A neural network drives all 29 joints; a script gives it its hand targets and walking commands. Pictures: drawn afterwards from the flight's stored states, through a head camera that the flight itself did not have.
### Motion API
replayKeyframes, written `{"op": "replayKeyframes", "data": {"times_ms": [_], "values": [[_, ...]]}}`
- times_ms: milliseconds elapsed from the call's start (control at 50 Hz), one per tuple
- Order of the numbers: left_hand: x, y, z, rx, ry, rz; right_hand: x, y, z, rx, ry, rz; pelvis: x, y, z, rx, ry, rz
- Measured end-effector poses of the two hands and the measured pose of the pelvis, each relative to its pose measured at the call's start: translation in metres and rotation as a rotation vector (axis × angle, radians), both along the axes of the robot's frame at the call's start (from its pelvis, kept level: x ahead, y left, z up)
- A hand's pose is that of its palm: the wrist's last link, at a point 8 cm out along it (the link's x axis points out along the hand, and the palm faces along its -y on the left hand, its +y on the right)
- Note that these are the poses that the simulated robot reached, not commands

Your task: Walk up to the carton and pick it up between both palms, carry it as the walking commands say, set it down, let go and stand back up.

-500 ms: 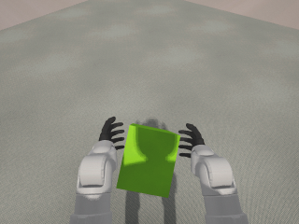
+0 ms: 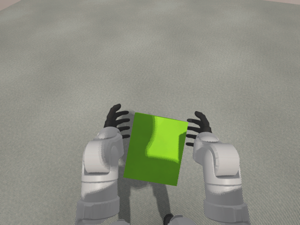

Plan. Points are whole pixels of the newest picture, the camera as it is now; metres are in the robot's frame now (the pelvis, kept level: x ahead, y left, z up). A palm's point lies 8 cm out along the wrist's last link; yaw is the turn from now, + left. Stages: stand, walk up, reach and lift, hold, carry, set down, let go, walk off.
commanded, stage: carry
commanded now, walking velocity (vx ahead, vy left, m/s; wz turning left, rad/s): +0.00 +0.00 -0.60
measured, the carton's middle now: (153, 142) +0.38 -0.01 -0.05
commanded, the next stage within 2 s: none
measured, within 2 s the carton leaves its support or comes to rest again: neither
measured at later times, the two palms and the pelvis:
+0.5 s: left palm (114, 222) +0.14 +0.07 +0.13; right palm out of the picture +0.07 -0.14 +0.12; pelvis -0.19 +0.05 +0.00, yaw -21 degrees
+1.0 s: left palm out of the picture -0.07 +0.04 +0.07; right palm out of the picture -0.18 -0.15 +0.09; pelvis -0.40 +0.12 -0.01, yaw -33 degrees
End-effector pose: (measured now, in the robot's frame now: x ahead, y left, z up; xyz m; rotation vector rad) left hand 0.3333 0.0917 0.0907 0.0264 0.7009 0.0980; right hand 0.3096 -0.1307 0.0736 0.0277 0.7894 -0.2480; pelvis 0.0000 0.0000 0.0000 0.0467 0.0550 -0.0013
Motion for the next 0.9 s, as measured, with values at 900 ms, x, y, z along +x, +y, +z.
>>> {"op": "replayKeyframes", "data": {"times_ms": [900], "values": [[-0.368, -0.101, -0.008, -0.013, 0.026, -0.537, -0.470, -0.056, 0.024, -0.082, -0.020, -0.628, -0.366, 0.087, -0.007, -0.017, -0.024, -0.545]]}}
